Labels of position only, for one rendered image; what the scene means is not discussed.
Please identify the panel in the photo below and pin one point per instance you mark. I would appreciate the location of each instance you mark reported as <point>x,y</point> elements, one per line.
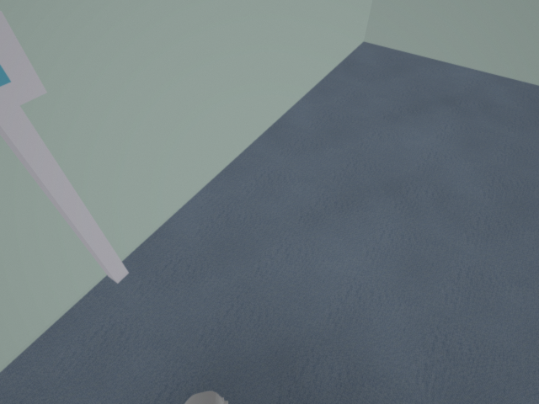
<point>26,144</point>

